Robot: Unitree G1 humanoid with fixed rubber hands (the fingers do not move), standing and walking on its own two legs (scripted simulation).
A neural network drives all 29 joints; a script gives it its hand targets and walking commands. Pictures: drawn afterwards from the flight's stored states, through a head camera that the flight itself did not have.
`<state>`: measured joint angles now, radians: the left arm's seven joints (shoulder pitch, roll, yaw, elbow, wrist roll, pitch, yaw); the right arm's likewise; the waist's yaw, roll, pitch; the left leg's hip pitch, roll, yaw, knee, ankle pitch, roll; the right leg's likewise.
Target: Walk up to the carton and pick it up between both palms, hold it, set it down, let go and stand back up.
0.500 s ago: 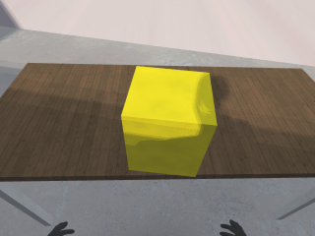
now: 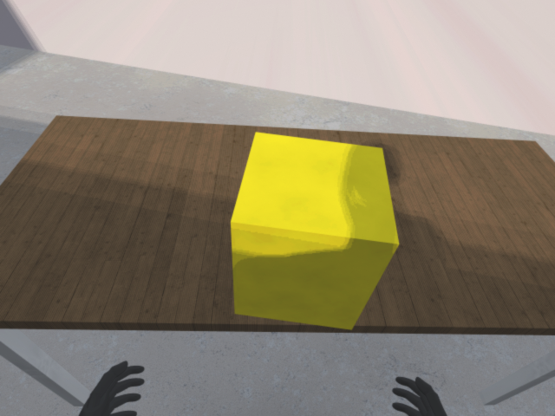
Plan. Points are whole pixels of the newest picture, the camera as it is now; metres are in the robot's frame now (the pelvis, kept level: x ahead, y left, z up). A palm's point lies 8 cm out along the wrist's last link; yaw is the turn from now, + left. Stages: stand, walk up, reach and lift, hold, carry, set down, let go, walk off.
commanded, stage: reach and lift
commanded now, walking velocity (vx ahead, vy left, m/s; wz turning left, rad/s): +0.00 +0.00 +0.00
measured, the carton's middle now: (305, 234) +0.42 -0.03 +0.03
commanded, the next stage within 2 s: none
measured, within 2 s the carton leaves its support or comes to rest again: neither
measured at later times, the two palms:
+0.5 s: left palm (124, 360) +0.21 +0.21 -0.01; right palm (440, 399) +0.18 -0.21 +0.00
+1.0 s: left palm (130, 302) +0.27 +0.21 +0.05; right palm (440, 340) +0.24 -0.21 +0.04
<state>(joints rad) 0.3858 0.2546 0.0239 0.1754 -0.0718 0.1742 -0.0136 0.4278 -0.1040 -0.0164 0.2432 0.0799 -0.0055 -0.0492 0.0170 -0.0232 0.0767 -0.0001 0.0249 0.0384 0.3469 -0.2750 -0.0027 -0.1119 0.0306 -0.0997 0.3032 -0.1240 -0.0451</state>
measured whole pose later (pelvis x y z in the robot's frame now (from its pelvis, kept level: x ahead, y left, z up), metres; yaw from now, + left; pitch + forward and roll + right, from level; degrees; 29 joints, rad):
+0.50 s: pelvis +0.00 +0.01 +0.00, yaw -2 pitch -4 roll -1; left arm 0.22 0.20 -0.04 0.17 -0.13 0.09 0.05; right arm 0.31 -0.13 -0.07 0.14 0.11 0.01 -0.02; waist 0.02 -0.01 0.06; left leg 0.01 0.01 0.07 0.34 -0.28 0.02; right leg -0.12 0.02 -0.06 0.31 -0.12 -0.03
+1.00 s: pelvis +0.00 +0.02 +0.00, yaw -1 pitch -2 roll -1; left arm 0.06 0.25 -0.06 0.08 -0.22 0.13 0.04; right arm 0.13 -0.18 -0.08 0.08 0.21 0.06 -0.07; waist -0.01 0.02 0.04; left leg -0.03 0.01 0.05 0.36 -0.29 0.02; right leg -0.13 0.02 -0.08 0.29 -0.12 -0.02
